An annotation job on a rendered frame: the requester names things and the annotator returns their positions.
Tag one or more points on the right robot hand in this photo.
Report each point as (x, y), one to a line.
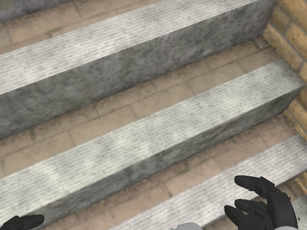
(278, 212)

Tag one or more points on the left robot hand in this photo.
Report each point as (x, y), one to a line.
(23, 223)

